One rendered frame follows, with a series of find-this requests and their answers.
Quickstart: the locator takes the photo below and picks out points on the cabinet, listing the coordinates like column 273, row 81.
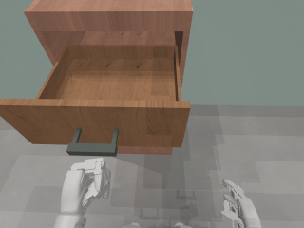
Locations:
column 58, row 23

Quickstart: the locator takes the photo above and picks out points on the drawer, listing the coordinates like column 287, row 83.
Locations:
column 99, row 88

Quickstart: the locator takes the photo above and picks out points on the left robot hand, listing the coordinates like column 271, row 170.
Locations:
column 91, row 175

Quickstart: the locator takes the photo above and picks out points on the handle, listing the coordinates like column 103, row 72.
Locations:
column 93, row 149

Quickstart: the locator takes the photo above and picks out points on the right robot hand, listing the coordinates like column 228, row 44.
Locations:
column 244, row 213

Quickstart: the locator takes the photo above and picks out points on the left robot forearm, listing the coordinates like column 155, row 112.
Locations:
column 69, row 220

